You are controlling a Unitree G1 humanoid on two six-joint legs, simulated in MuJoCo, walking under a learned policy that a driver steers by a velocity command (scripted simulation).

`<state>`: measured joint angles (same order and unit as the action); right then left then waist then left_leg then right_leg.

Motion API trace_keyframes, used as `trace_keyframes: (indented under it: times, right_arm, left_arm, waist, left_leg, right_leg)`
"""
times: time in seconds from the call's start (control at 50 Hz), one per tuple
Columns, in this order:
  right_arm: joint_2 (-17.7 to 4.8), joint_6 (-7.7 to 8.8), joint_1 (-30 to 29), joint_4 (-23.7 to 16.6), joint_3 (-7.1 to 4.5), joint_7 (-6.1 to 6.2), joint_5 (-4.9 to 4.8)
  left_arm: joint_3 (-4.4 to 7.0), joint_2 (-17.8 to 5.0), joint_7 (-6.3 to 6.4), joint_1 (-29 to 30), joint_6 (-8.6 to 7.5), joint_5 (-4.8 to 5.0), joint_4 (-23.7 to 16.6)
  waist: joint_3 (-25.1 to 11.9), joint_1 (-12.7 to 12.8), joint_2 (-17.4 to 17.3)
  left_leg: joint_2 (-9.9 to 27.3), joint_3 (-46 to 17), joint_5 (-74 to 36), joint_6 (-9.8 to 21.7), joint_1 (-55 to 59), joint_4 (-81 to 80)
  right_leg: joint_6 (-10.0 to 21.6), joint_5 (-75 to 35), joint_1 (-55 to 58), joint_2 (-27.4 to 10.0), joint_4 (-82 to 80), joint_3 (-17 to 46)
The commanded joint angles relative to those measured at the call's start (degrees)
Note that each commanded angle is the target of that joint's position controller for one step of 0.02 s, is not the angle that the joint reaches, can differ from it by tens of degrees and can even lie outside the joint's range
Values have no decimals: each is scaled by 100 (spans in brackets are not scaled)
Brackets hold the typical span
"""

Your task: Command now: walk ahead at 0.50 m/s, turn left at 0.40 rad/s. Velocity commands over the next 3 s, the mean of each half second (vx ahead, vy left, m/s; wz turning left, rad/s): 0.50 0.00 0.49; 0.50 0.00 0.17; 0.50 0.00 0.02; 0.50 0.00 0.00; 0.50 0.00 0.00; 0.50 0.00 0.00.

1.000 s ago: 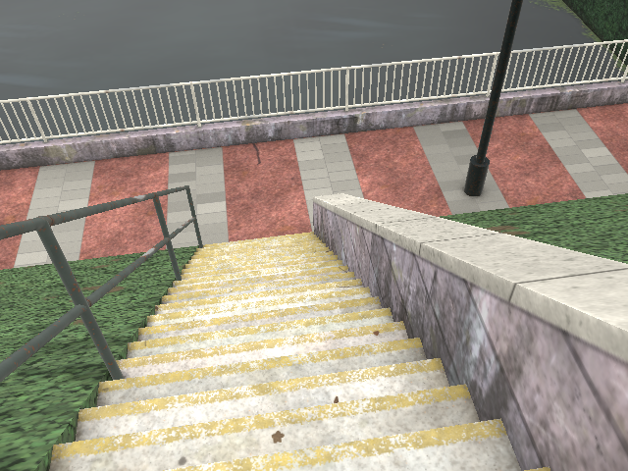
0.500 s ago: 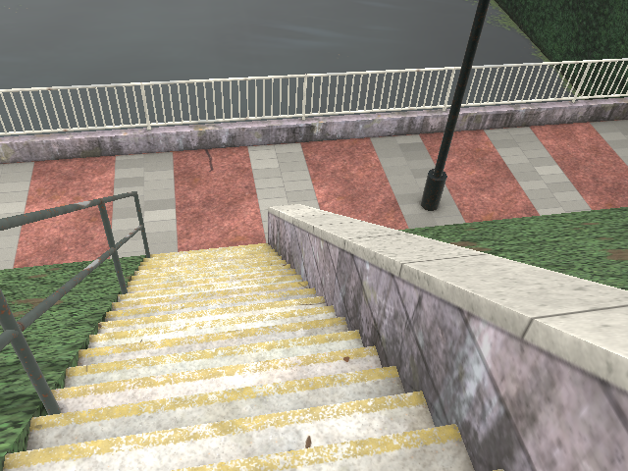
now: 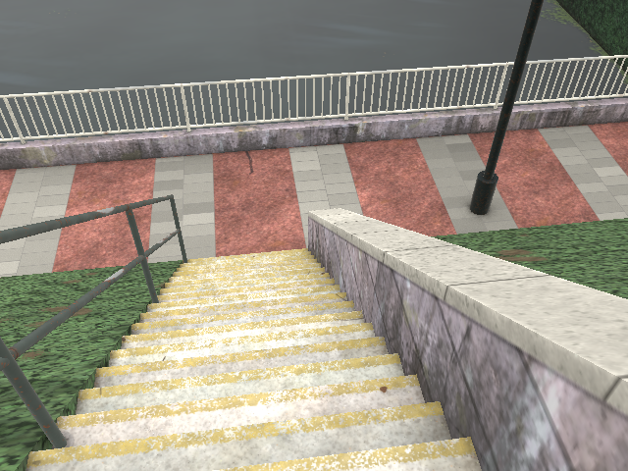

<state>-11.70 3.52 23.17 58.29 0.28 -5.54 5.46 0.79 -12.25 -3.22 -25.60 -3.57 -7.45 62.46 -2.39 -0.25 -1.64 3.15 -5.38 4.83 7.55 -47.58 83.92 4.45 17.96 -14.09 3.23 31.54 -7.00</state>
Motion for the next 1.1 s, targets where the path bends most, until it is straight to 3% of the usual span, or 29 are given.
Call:
trace_keyframes:
  times: [0.02, 0.08, 0.16, 0.22, 0.24, 0.28, 0.3, 0.32, 0.34, 0.36, 0.4, 0.42, 0.46, 0.48, 0.52, 0.56, 0.6, 0.7, 0.74, 0.76, 0.78, 0.82, 0.86, 0.9, 0.94, 1.0, 1.04, 1.06, 1.1]
  right_arm:
    - [75, 4, 598, 87, 60, -271, 204]
    - [-128, 113, -278, -367, 108, -75, 168]
    - [-230, -89, -592, -455, 102, 0, 269]
    - [-500, -37, -1981, -877, 58, 11, 114]
    - [-350, -55, -2197, -945, 104, 13, 220]
    - [-393, -14, -1122, -630, 39, 58, 255]
    - [-741, 30, -1225, -357, -121, 102, 55]
    - [-867, 101, -400, 21, -271, 141, -84]
    - [-1183, 154, 1791, 797, -520, 177, -31]
    - [-2051, 91, 2553, 1025, -786, 181, 145]
    - [-1800, 149, 2815, 1064, -777, 219, 232]
    - [-1069, 156, 1807, 869, -499, 156, 22]
    - [157, 203, 270, 450, 11, 157, 89]
    - [309, 253, -198, 122, 99, 217, -156]
    - [-435, 392, 66, 150, -13, 153, -31]
    - [-36, 513, 358, 89, 154, 390, -13]
    - [-533, 496, -76, -168, 99, 396, 186]
    - [-1114, 110, 815, -142, 11, 337, -95]
    - [-975, -18, 909, -22, -46, -86, 133]
    - [-251, 79, 2019, 181, -61, -256, -148]
    - [-437, 106, 1800, -178, -139, -264, -517]
    - [-439, 95, 369, -897, -27, -18, -405]
    - [161, 60, 485, -631, 215, 141, -53]
    - [21, -14, 135, -430, 202, -49, 64]
    - [-43, 1, -113, -474, 223, -323, -17]
    - [-660, 94, -1011, -756, 133, -148, 176]
    - [-547, 64, -1250, -727, 155, -23, 197]
    - [-312, -73, -1988, -824, 12, 365, -576]
    - [-187, -150, -2540, -1126, 47, 535, -764]
  left_arm:
    - [-300, 238, 201, 144, -416, 54, -219]
    - [-417, 127, 365, -542, -659, -1, 122]
    - [-453, 32, 205, -876, -475, -74, 206]
    - [-426, 149, 374, -1588, -363, 249, 347]
    - [-353, -200, 389, -1756, -304, 101, 480]
    - [-235, -404, 284, -1153, -212, -61, 261]
    - [-192, -274, 241, -975, -101, 251, 285]
    - [-81, -795, 88, -809, -8, 181, 259]
    - [-15, -997, -202, -675, 31, -331, 350]
    - [-53, -128, -410, -1569, -56, 9, 324]
    - [-18, -291, -381, 1120, -318, 585, -1180]
    - [18, -409, -210, 1493, -375, 617, -1475]
    - [-122, -6, 71, 601, -283, 214, -1026]
    - [-65, 42, 56, -24, -176, 131, -563]
    - [-173, 235, -212, -193, -51, 122, -538]
    - [-140, -90, -190, 201, -120, 59, -705]
    - [-134, -297, -82, 503, -113, 228, -850]
    - [-51, -730, -128, 1269, -10, 249, -1155]
    - [447, -1623, -30, -1738, -240, 434, -104]
    - [537, -2021, -107, -2284, -166, 188, -39]
    - [633, -2214, -223, -2182, -83, -7, -10]
    - [421, -1430, -220, -1139, 59, 18, -17]
    - [-135, 372, -67, -617, -73, -84, -27]
    - [-239, 478, 151, -220, -347, 206, -110]
    - [-203, -291, 153, -95, -526, 157, -117]
    - [-256, -507, 409, -261, -654, 243, -269]
    - [-329, -510, 322, -720, -507, 204, -163]
    - [-83, -655, 425, -709, -199, 1266, -242]
    - [-91, -464, 555, -948, 119, 841, -215]
  waist:
    - [606, -412, 787]
    - [679, 33, 77]
    - [1049, 19, 338]
    - [1354, 737, 155]
    - [1324, 715, 644]
    - [1152, 153, 403]
    - [1179, 276, -77]
    - [903, -151, -211]
    - [447, -1040, 7]
    - [-1155, -843, -1421]
    - [-427, -1493, -222]
    - [260, -961, 203]
    - [1131, 101, 771]
    - [1477, 277, 686]
    - [919, 411, -436]
    - [581, 20, 282]
    - [497, 147, -5]
    - [884, -262, 161]
    - [-22, 886, 1234]
    - [-1104, 660, 1921]
    - [-950, 609, 1155]
    - [185, 496, 451]
    - [1061, -180, -350]
    - [1233, -53, -34]
    - [710, -229, 571]
    - [553, 138, -55]
    - [686, 221, 536]
    - [460, 455, -466]
    - [1137, 945, 259]
  left_leg:
    - [188, 427, -2164, -147, 1836, -744]
    - [578, -330, -3956, -260, 441, -3756]
    - [312, 193, -3730, -379, 1307, -3709]
    - [531, 214, -2309, -443, 103, -5743]
    - [424, 364, -2195, -442, 600, -5264]
    - [225, 547, -1691, -397, 2367, -4809]
    - [152, 787, -1342, -337, 2751, -6846]
    - [-355, 1634, -2069, -372, 4372, -7418]
    - [-169, 1205, -2886, -66, 7049, -6241]
    - [850, 31, -5821, 1345, 8860, -4515]
    - [1678, -1243, -4066, 1443, 8611, -5055]
    - [1858, -1884, -1256, 1357, 6922, -5365]
    - [1403, -889, -104, 844, 3293, -5560]
    - [1003, -133, -191, 868, 1186, -5861]
    - [373, 47, 145, 901, -346, -5219]
    - [93, 1, 1289, 662, 101, -4365]
    - [-292, 180, 2476, 364, -1065, -3937]
    - [569, -2038, 1669, 575, 2147, -2359]
    - [-343, -1075, 514, -121, 907, 758]
    - [-1312, -207, 4364, -529, -939, 3903]
    - [-1369, -47, 4046, -603, -2487, 4401]
    - [-146, -353, 2623, -529, -3993, 3547]
    - [623, -712, 83, -181, -2926, 727]
    - [610, 30, -2070, -209, -997, -1539]
    - [294, 464, -2806, -501, 934, -662]
    - [244, 288, -4445, -475, 614, -3538]
    - [-23, 662, -3743, -611, 1374, -3605]
    - [-203, 810, -3829, -651, 1590, -4359]
    - [-109, 612, -2930, -758, 1054, -5569]
  right_leg:
    - [885, -1061, -3045, -1278, -549, 458]
    - [753, -787, -1307, -1619, 228, 717]
    - [697, 61, -1613, -1785, 1097, 993]
    - [582, -245, 307, -2071, 1644, 1406]
    - [660, -869, 319, -2235, 1713, 1709]
    - [451, -1801, -542, -2285, 2470, 1290]
    - [261, -1267, -268, -1727, 3178, 686]
    - [217, -1838, -652, -1361, 4035, 195]
    - [-42, -2074, -2233, -1518, 5552, 460]
    - [-463, 2972, -3591, -431, 8711, 8]
    - [-325, 3117, -5922, -526, 8629, 529]
    - [-242, 2364, -6166, -823, 7522, 1031]
    - [151, -269, -4468, -1536, 4751, 1671]
    - [91, -1932, -2672, -1437, 3057, 1197]
    - [-146, -2849, -808, -857, 4201, 501]
    - [-229, -4645, -1196, -993, 2109, 977]
    - [-581, -5034, 752, -604, 1576, 437]
    - [-195, -3293, -235, -985, -1783, 1018]
    - [410, -4125, 3114, -1068, -1676, 887]
    - [1542, -8395, 5092, -2038, 1019, 1322]
    - [1948, -8951, 5050, -2539, 922, 2236]
    - [1992, -3521, 3169, -3108, -171, 3635]
    - [1139, -2544, 534, -2105, -385, 2203]
    - [1139, -1561, -1814, -1318, -617, 1402]
    - [1021, -956, -3388, -1014, -310, 1255]
    - [775, -253, -2295, -881, 807, 1421]
    - [910, 354, -2454, -930, 926, 1655]
    - [698, -248, -1329, -996, 1177, 1885]
    - [774, -783, -335, -863, 1714, 1929]
